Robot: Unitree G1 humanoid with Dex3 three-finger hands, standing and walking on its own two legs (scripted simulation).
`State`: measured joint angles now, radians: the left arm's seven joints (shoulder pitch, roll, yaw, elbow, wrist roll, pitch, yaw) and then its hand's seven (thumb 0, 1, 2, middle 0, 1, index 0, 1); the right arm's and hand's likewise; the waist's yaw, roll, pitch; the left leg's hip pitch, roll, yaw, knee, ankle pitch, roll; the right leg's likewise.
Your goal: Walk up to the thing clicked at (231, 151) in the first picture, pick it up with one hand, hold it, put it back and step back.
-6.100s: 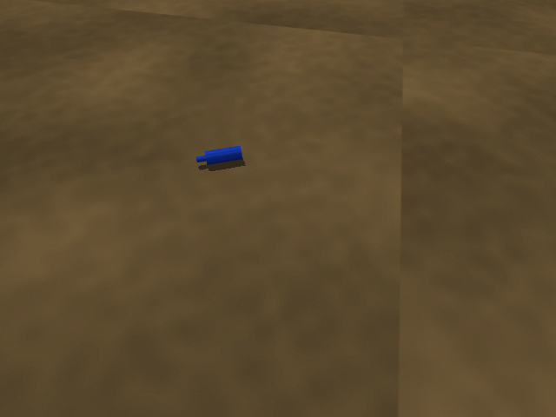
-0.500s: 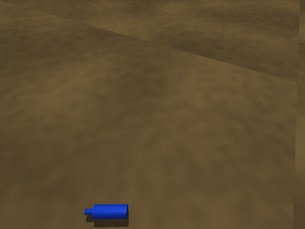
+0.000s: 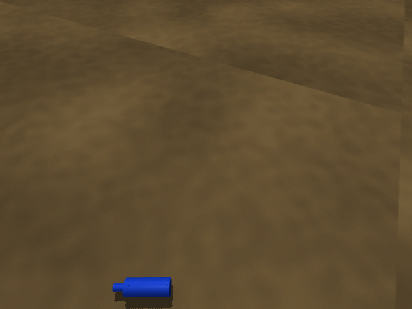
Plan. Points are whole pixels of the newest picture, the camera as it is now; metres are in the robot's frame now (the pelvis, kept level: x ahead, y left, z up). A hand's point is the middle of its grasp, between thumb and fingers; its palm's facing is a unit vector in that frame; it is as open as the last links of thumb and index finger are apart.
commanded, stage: stand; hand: left
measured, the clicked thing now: (142, 287) +0.37 +0.29 -0.75
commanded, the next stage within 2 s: none
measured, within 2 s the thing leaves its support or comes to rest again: neither
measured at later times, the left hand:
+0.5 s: hand out of the picture +0.07 +0.25 -0.16, palm faces -0.02 -0.94 -0.34, open 7.4 cm
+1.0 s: hand out of the picture +0.07 +0.25 -0.16, palm faces -0.03 -0.94 -0.34, open 7.4 cm
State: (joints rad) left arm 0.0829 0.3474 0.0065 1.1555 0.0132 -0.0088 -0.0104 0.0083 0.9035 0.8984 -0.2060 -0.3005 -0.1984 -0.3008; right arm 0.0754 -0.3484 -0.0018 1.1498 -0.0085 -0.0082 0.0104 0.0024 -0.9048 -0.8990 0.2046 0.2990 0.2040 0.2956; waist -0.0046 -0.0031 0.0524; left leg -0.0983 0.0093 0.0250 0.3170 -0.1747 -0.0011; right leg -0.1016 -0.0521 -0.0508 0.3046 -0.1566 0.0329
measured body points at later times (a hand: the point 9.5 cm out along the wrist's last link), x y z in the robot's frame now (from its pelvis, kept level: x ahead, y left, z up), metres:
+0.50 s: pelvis +0.00 -0.01 +0.00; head +0.00 +0.00 +0.45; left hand +0.07 +0.30 -0.13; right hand +0.07 -0.31 -0.13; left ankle +0.00 +0.12 -0.75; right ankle +0.01 -0.14 -0.75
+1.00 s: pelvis +0.00 -0.01 +0.00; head +0.01 -0.01 +0.45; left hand +0.07 +0.29 -0.13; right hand +0.07 -0.31 -0.13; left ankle +0.00 +0.12 -0.75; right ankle +0.01 -0.14 -0.75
